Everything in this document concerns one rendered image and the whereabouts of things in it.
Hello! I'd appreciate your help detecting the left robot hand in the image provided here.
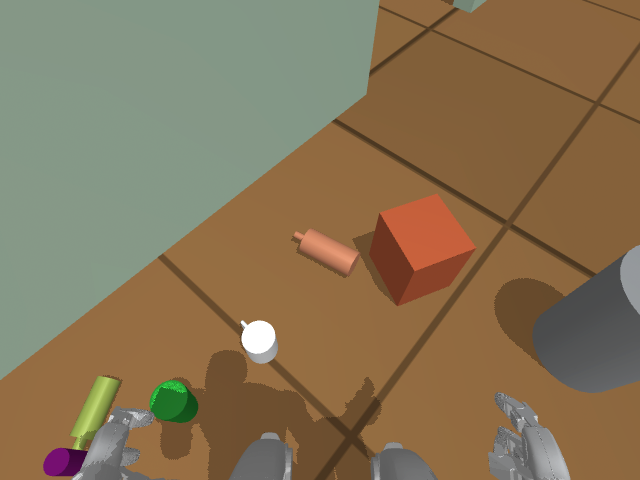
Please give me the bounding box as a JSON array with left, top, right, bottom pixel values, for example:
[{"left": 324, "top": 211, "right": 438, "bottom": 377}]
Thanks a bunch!
[{"left": 80, "top": 406, "right": 166, "bottom": 480}]

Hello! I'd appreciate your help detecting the left robot arm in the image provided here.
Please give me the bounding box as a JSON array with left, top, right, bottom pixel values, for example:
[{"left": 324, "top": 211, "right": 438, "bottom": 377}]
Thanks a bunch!
[{"left": 71, "top": 464, "right": 122, "bottom": 480}]

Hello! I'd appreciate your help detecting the right robot hand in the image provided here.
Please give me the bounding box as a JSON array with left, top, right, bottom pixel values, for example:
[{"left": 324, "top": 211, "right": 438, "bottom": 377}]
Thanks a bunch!
[{"left": 488, "top": 392, "right": 571, "bottom": 480}]

